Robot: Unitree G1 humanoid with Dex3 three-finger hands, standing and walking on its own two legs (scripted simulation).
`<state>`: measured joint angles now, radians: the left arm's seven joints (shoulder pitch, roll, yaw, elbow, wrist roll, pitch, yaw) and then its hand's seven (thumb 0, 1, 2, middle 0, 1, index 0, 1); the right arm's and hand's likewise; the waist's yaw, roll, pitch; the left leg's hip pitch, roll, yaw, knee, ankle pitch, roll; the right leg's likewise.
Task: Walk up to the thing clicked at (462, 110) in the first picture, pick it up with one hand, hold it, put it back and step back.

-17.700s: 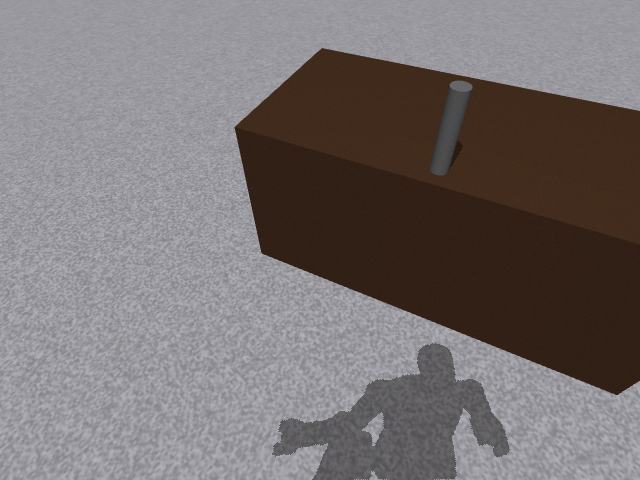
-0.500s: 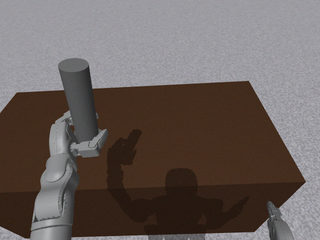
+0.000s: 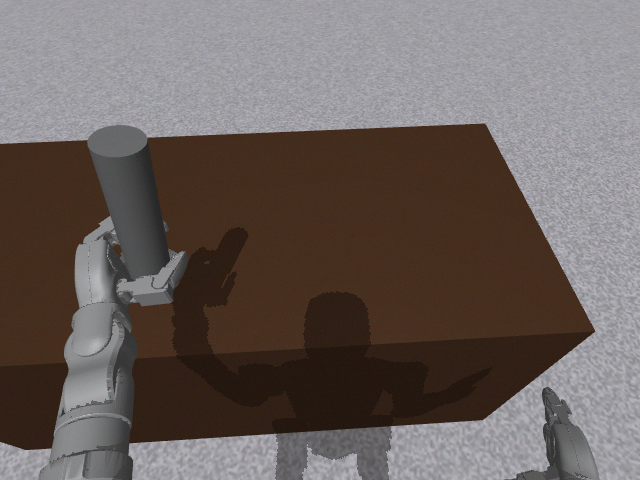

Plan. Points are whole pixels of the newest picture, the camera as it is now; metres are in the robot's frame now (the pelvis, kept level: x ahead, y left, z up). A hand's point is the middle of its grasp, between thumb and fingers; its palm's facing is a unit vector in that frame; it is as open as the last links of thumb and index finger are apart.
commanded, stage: crouch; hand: left
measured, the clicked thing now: (140, 228) +0.36 +0.21 +0.14
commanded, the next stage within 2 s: lower in 0.40 s
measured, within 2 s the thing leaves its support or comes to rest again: neither
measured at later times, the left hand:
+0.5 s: hand (158, 267) +0.38 +0.23 +0.03, palm faces +0.23 -0.97 +0.00, open 7.4 cm
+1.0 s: hand (172, 287) +0.39 +0.23 -0.03, palm faces +0.24 -0.97 +0.01, open 7.3 cm
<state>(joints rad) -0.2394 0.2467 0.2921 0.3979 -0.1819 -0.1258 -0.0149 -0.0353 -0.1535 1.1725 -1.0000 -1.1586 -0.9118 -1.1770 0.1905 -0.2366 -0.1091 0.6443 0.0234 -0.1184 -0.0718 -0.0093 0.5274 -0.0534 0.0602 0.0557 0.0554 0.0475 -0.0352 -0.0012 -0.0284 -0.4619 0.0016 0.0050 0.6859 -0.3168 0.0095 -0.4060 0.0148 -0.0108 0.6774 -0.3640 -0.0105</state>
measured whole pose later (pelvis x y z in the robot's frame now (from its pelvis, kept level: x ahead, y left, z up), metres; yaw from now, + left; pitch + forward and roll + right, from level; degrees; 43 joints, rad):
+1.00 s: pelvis -0.01 +0.01 -0.05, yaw -1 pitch +17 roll -2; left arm -0.40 0.33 0.36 0.84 -0.17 -0.50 -0.07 -0.03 -0.15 1.17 -1.00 -1.15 -0.91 -1.18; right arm 0.34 -0.23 -0.04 0.22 -0.02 -0.03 0.01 -0.01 0.51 -0.06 0.06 0.06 0.06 0.05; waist -0.11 -0.02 -0.12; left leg -0.88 0.02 -0.01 1.03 -0.45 0.02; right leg -0.80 0.03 -0.03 0.99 -0.48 -0.01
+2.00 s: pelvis -0.02 +0.01 -0.09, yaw -1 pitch +22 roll -3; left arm -0.42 0.34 0.41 0.91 -0.12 -0.61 -0.03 -0.03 -0.15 1.17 -1.00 -1.15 -0.91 -1.18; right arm 0.43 -0.26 -0.04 -0.04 -0.04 0.03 0.05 -0.01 0.51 -0.06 0.06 0.06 0.06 0.05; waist -0.16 -0.02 -0.15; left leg -1.12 0.02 -0.03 1.25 -0.51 0.01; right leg -1.04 0.03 -0.05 1.21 -0.55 -0.01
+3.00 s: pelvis -0.02 +0.00 -0.08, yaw -1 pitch +20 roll -3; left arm -0.39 0.40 0.47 0.77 -0.14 -0.53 -0.06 -0.01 -0.44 0.12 -0.15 -0.12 -0.16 -0.11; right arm 0.46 -0.27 -0.07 -0.05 -0.02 0.10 0.03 -0.01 0.53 -0.05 0.07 0.06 0.06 0.05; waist -0.14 -0.03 -0.16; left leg -1.04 0.02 -0.02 1.21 -0.51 0.01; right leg -0.96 0.04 -0.04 1.17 -0.55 -0.01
